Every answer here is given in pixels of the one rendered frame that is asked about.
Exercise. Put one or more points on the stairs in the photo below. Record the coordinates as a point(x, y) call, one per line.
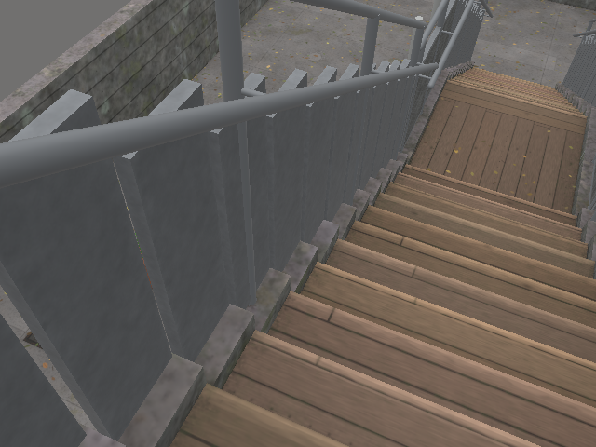
point(515, 87)
point(452, 315)

